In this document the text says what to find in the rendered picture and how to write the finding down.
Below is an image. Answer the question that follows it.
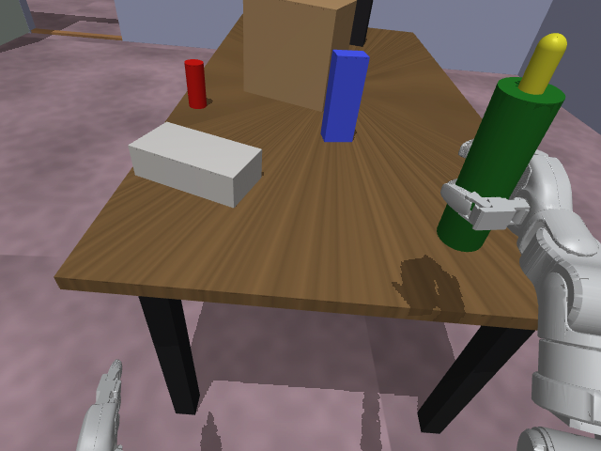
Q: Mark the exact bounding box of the table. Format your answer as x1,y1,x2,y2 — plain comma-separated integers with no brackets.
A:
54,14,538,434

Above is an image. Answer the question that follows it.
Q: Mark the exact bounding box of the left robot hand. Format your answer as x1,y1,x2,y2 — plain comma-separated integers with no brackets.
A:
76,360,123,451

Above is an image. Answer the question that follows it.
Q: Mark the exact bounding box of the right robot arm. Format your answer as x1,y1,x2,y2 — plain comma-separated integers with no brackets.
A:
516,209,601,451

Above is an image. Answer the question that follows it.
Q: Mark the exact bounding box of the right robot hand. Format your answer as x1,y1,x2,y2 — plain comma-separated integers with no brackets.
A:
440,139,573,236

